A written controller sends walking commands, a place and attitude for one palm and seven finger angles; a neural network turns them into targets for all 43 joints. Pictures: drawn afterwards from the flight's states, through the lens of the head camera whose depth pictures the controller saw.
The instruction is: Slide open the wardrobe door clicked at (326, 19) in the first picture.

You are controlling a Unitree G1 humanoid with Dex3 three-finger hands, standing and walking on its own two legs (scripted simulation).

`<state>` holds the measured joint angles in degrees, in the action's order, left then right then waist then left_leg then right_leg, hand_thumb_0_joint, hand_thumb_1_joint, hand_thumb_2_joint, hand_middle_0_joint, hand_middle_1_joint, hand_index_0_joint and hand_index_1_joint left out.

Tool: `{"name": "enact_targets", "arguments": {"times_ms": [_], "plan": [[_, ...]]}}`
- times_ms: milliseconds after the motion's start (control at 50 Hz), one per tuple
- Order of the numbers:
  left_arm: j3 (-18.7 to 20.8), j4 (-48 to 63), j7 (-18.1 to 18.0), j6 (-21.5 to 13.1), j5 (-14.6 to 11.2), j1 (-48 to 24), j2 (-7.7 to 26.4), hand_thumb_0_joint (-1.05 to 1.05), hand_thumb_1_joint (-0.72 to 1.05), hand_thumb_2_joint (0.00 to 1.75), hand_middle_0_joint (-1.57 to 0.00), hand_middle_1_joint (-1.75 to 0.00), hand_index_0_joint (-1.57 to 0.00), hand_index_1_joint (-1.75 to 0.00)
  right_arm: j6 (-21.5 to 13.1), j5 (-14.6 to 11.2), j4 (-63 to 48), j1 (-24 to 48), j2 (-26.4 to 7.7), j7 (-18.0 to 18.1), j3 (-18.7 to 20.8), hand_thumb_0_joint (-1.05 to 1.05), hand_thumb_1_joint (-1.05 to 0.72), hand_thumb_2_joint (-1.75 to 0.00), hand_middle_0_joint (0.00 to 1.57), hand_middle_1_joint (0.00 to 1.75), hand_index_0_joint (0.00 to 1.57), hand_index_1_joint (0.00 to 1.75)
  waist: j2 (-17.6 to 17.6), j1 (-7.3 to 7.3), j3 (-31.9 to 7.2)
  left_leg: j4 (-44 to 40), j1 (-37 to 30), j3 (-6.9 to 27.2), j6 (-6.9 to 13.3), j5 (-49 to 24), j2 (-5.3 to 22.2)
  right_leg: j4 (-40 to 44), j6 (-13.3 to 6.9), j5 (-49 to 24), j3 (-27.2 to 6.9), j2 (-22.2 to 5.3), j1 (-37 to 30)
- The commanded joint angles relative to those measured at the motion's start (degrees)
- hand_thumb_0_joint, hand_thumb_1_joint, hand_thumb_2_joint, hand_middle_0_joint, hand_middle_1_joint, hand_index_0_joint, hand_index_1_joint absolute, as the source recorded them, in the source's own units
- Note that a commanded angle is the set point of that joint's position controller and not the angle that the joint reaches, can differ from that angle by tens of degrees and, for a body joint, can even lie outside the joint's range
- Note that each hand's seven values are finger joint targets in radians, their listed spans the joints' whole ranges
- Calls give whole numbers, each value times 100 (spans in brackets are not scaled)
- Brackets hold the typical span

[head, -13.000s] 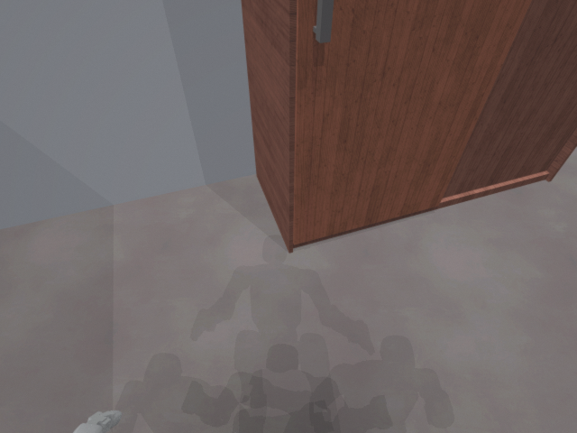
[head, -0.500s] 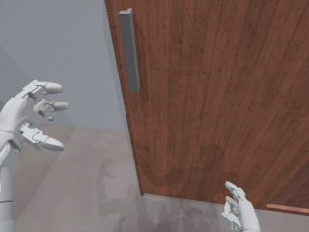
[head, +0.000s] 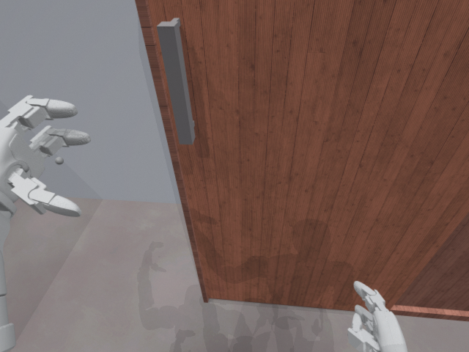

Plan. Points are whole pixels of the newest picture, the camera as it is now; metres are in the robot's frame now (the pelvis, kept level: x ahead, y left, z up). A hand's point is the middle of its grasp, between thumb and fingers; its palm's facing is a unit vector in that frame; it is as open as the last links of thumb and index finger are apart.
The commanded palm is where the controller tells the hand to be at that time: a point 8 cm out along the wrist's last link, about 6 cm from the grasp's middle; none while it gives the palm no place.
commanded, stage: raise the hand with hooked fingers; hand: left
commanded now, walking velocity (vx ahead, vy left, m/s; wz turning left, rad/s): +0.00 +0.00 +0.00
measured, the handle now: (181, 85) +0.51 +0.16 +0.25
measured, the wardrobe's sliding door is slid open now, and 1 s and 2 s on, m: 0.00 0.00 0.00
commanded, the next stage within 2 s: move the hooked fingers beside the handle in 0.16 s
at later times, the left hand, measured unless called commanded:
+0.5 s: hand (53, 145) +0.30 +0.29 +0.25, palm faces +0.15 -0.98 -0.09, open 14.0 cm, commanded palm +0.26 +0.32 +0.26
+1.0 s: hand (92, 134) +0.34 +0.26 +0.24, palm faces +0.06 -1.00 -0.06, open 14.0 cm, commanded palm +0.32 +0.30 +0.25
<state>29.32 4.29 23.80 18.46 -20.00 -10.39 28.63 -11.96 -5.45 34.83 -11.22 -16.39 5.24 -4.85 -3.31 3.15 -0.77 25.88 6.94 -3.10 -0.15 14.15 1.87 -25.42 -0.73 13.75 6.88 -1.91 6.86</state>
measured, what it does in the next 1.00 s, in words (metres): stands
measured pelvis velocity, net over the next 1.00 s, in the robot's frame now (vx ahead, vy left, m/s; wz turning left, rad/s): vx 0.01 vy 0.01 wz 0.00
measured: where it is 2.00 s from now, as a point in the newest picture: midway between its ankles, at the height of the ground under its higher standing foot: outside the picture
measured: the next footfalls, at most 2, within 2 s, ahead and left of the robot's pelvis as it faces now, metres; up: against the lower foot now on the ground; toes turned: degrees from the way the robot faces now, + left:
none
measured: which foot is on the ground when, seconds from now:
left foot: down 0.00-1.00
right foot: down 0.00-1.00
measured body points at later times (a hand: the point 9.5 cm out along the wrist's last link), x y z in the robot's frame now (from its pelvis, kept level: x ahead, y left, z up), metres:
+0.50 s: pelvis +0.01 +0.00 +0.00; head -0.03 -0.03 +0.45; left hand +0.29 +0.35 +0.26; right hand +0.22 -0.21 -0.06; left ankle +0.00 +0.12 -0.74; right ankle +0.01 -0.11 -0.74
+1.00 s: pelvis +0.01 +0.01 +0.00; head -0.01 -0.01 +0.45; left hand +0.34 +0.31 +0.25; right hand +0.19 -0.22 -0.07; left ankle +0.00 +0.12 -0.74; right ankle +0.01 -0.11 -0.74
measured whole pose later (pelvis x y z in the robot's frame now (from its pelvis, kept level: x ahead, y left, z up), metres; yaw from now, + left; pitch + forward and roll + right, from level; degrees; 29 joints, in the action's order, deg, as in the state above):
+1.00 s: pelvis +0.01 +0.01 +0.00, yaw +0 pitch -3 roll +0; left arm 23.0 -12.6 20.3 19.7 -15.4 -25.9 27.6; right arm -8.6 -5.9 35.9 -11.8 -16.2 5.6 -4.6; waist -3.1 2.6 -0.9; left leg 24.8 8.2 -3.3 0.6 14.0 1.0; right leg -24.4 0.1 13.4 6.5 -2.7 8.1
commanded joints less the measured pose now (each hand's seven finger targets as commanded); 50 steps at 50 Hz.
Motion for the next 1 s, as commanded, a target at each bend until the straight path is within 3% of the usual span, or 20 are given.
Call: {"name": "enact_targets", "arguments": {"times_ms": [0, 40, 100, 180, 240, 280, 340, 380, 400, 480, 560, 620, 660, 680, 740, 760, 780, 800, 920, 980], "plan": [[847, 443, -255, -198, -14, -2244, 2019, 0, -50, 30, -30, -120, -30, -120, -386, -59, -841, 982, -559, 27, 209, 0, -90, -90, 20, 30, 20, 30, -697, 76, -596, -404, -237, 308, 138, -1012, -196, 463, -53, -1009, -275, 94, 194], [327, -141, -173, 200, 89, -2302, 1682, 0, -50, 30, -30, -120, -30, -120, -349, -118, -823, 921, -625, 47, 218, 0, -90, -90, 20, 30, 20, 30, -459, -12, -265, -429, -104, 355, 132, -787, -188, 508, -1, -776, -262, 97, 448], [-263, -288, -24, 419, 197, -2264, 1326, 0, -50, 30, -30, -120, -30, -120, -305, -172, -892, 883, -677, 51, 243, 0, -90, -90, 20, 30, 20, 30, 104, -106, -416, -356, -169, 392, 182, -793, -171, 491, 36, -785, -274, 104, 508], [309, 568, 242, 224, 50, -2327, 2024, 0, -50, 30, -30, -120, -30, -120, -265, -124, -1091, 1077, -647, 34, 215, 0, -90, -90, 20, 30, 20, 30, 294, 47, -1204, -233, -429, 437, 216, -1006, -224, 384, 25, -1034, -344, 94, 55], [972, 1140, 151, -243, -116, -2392, 2384, 0, -50, 30, -30, -120, -30, -120, -308, -54, -1155, 1159, -524, 39, 179, 0, -90, -90, 20, 30, 20, 30, 109, 146, -1708, -234, -575, 416, 209, -1243, -266, 298, 5, -1284, -288, 126, -255], [1007, 1018, -1, -417, -168, -2458, 2332, 0, -50, 30, -30, -120, -30, -120, -337, -25, -1048, 1106, -482, 15, 169, 0, -90, -90, 20, 30, 20, 30, 87, 163, -1405, -259, -489, 422, 189, -1268, -238, 377, -10, -1299, -284, 142, -157], [692, 145, -136, -203, -57, -2603, 1957, 0, -50, 30, -30, -120, -30, -120, -319, -60, -857, 1005, -532, 39, 191, 0, -90, -90, 20, 30, 20, 30, -362, 43, -786, -349, -351, 364, 161, -1065, -226, 418, -24, -1132, -254, 125, 249], [467, -351, -159, 114, 100, -2499, 1917, 0, -50, 30, -30, -120, -30, -120, -258, -100, -818, 981, -589, 33, 210, 0, -90, -90, 20, 30, 20, 30, -322, 53, -434, -379, -135, 358, 148, -905, -201, 523, -29, -900, -304, 89, 358], [145, -500, -128, 246, 195, -2767, 1743, 0, -50, 30, -30, -120, -30, -120, -220, -137, -792, 957, -624, 42, 199, 0, -90, -90, 20, 30, 20, 30, -312, -83, -400, -401, -154, 344, 154, -850, -196, 518, -3, -853, -283, 82, 462], [-445, -207, 16, 273, 305, -3347, 1481, 0, -50, 30, -30, -120, -30, -120, -211, -153, -952, 970, -608, 78, 225, 0, -90, -90, 20, 30, 20, 30, -59, -181, -833, -301, -410, 410, 203, -961, -187, 467, -3, -957, -315, 84, 386], [57, 330, -1, -315, 181, -3838, 1864, 0, -50, 30, -30, -120, -30, -120, -249, -68, -1005, 979, -551, 113, 229, 0, -90, -90, 20, 30, 20, 30, -99, -113, -1683, -246, -767, 449, 205, -1238, -239, 334, -30, -1282, -303, 113, 19], [557, -137, -153, -478, 121, -3460, 2150, 0, -50, 30, -30, -120, -30, -120, -222, -36, -918, 915, -551, 81, 230, 0, -90, -90, 20, 30, 20, 30, 75, 27, -1623, -304, -533, 412, 192, -1386, -220, 318, -42, -1479, -284, 117, -190], [528, -468, -263, -353, 177, -3285, 2028, 0, -50, 30, -30, -120, -30, -120, -197, -43, -899, 920, -556, 44, 235, 0, -90, -90, 20, 30, 20, 30, 11, 66, -1364, -364, -370, 381, 169, -1424, -215, 296, -52, -1541, -238, 98, -87], [708, -620, -316, -228, 230, -3007, 2233, 0, -50, 30, -30, -120, -30, -120, -144, -45, -901, 893, -590, 0, 259, 0, -90, -90, 20, 30, 20, 30, -34, 185, -1283, -376, -227, 367, 157, -1504, -201, 322, -78, -1571, -239, 87, -182], [159, -805, -346, 131, 375, -3132, 1772, 0, -50, 30, -30, -120, -30, -120, -44, -102, -949, 930, -600, -29, 255, 0, -90, -90, 20, 30, 20, 30, -219, 32, -951, -407, -161, 315, 137, -1449, -174, 310, -60, -1535, -242, 65, 83], [-9, -818, -332, 199, 387, -3194, 1637, 0, -50, 30, -30, -120, -30, -120, -24, -113, -978, 916, -613, -21, 262, 0, -90, -90, 20, 30, 20, 30, -244, -9, -958, -398, -180, 323, 138, -1361, -177, 321, -54, -1444, -260, 63, 149], [-67, -803, -315, 200, 388, -3245, 1623, 0, -50, 30, -30, -120, -30, -120, -5, -114, -973, 885, -625, -23, 287, 0, -90, -90, 20, 30, 20, 30, 110, -32, -981, -379, -184, 333, 158, -1408, -147, 357, -55, -1493, -262, 69, 79], [-65, -665, -286, 190, 408, -3342, 1666, 0, -50, 30, -30, -120, -30, -120, 7, -118, -1016, 877, -645, -15, 298, 0, -90, -90, 20, 30, 20, 30, -4, -58, -1141, -370, -287, 317, 176, -1431, -148, 336, -46, -1502, -273, 82, 92], [-125, -261, -347, -380, 304, -4241, 1628, 0, -50, 30, -30, -120, -30, -120, -67, -54, -932, 801, -584, 88, 286, 0, -90, -90, 20, 30, 20, 30, -22, -179, -1545, -342, -640, 389, 195, -1361, -165, 354, -56, -1377, -303, 127, 108], [-256, -661, -487, -399, 391, -4470, 1587, 0, -50, 30, -30, -120, -30, -120, -50, -49, -777, 742, -596, 111, 279, 0, -90, -90, 20, 30, 20, 30, -201, -193, -1315, -400, -566, 400, 158, -1232, -147, 438, -84, -1173, -310, 107, 222]]}}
